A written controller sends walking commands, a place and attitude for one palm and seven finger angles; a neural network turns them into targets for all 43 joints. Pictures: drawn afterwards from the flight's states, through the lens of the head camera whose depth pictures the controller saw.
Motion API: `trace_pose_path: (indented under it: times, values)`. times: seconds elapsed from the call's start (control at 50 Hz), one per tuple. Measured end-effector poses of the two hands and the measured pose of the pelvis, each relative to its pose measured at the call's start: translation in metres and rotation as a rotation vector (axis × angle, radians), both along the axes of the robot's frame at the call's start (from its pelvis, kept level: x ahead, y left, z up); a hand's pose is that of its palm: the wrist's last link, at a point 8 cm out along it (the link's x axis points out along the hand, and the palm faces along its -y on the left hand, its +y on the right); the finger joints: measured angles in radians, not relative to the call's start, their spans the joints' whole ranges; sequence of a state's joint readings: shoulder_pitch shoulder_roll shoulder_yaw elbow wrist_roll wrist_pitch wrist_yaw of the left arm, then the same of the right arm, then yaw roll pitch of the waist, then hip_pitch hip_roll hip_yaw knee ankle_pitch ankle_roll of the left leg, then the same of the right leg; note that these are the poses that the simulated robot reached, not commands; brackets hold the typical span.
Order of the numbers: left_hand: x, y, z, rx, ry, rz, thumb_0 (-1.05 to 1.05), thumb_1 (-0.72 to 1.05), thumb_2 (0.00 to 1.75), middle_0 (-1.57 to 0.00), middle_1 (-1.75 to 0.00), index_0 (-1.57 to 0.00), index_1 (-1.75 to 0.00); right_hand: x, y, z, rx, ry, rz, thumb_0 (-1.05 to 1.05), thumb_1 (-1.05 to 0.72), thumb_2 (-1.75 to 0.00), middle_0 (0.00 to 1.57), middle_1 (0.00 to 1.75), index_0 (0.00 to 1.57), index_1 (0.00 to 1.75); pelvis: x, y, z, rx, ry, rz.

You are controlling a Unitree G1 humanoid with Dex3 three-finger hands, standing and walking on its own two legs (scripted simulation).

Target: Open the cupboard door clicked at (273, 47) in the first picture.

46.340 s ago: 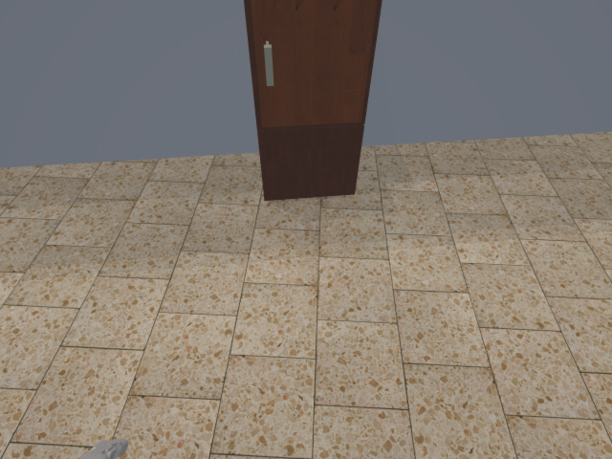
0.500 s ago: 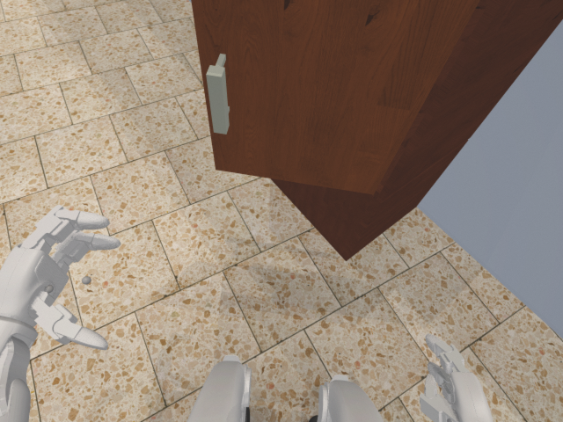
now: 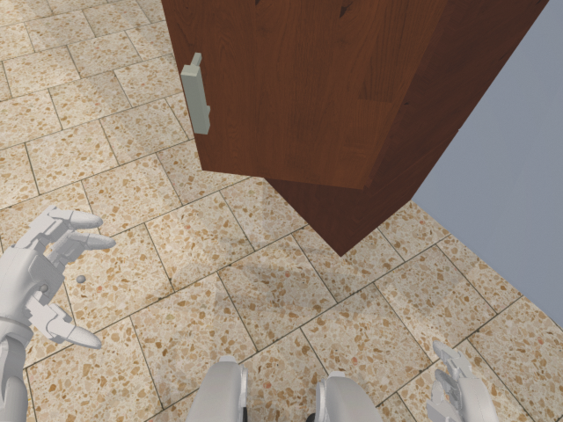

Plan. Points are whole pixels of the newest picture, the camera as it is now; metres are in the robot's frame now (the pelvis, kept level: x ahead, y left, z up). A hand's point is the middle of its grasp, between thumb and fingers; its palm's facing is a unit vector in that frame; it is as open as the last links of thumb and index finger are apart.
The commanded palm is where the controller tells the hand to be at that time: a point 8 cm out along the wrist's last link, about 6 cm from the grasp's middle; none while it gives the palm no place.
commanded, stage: raise the hand with hooked fingers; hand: left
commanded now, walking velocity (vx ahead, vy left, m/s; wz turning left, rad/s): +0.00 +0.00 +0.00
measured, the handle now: (199, 94) +0.64 +0.19 +0.03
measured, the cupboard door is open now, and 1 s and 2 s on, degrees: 44 44 44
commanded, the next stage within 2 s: move the hooked fingers beside the handle in 0.10 s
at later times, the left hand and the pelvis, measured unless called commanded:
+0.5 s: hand (105, 239) +0.34 +0.26 +0.04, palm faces -0.12 -0.99 -0.03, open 14.0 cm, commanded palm +0.32 +0.31 +0.05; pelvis +0.00 +0.01 -0.01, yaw +0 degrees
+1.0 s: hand (134, 180) +0.43 +0.24 +0.04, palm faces -0.08 -1.00 -0.03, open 14.0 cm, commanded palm +0.42 +0.29 +0.04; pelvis +0.00 +0.01 -0.01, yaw -1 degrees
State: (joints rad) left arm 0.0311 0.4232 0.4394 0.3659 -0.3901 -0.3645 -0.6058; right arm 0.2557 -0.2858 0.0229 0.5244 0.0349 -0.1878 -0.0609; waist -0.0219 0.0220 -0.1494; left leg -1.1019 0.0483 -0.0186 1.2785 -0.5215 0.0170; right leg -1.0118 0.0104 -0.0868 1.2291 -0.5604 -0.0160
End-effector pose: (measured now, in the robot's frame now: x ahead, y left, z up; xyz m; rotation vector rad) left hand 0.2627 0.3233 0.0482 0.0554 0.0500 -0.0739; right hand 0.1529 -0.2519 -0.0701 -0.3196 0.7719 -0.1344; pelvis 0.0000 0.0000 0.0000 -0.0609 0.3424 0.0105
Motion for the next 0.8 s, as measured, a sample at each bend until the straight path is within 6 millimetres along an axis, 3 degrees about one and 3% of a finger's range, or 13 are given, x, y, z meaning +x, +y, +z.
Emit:
trace_pose_path:
  times: [0.3, 0.52, 0.64, 0.8]
  values:
    - [0.004, 0.002, -0.003, -0.015, 0.000, -0.001, -0.01, -0.50, 0.30, -0.30, -1.20, -0.30, -1.20, 0.005, 0.004, -0.002, -0.002, -0.010, 0.013, 0.01, -0.90, -0.90, 0.20, 0.30, 0.20, 0.30, -0.001, 0.002, -0.002, -0.004, 0.001, 0.005]
    - [0.062, -0.012, -0.003, -0.028, -0.023, -0.048, -0.01, -0.50, 0.30, -0.30, -1.20, -0.30, -1.20, -0.011, 0.004, -0.010, -0.018, 0.056, -0.021, 0.01, -0.90, -0.90, 0.20, 0.30, 0.20, 0.30, -0.004, 0.006, -0.005, -0.007, 0.021, 0.001]
    - [0.080, -0.011, 0.004, -0.023, -0.020, -0.012, -0.01, -0.50, 0.30, -0.30, -1.20, -0.30, -1.20, -0.028, 0.004, -0.010, -0.002, 0.110, -0.055, 0.01, -0.90, -0.90, 0.20, 0.30, 0.20, 0.30, 0.000, 0.008, 0.001, 0.000, 0.026, -0.011]
    - [0.104, -0.010, -0.003, -0.024, -0.013, 0.005, -0.01, -0.50, 0.30, -0.30, -1.20, -0.30, -1.20, -0.049, -0.003, -0.020, -0.018, 0.209, -0.076, 0.01, -0.90, -0.90, 0.21, 0.30, 0.20, 0.30, 0.001, 0.008, -0.003, -0.001, 0.041, -0.009]
